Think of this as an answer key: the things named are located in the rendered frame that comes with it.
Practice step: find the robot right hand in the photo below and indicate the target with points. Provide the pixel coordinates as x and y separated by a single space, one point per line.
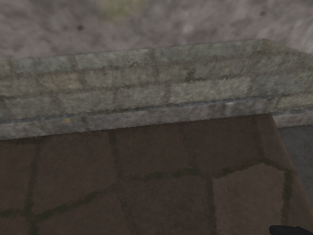
288 230

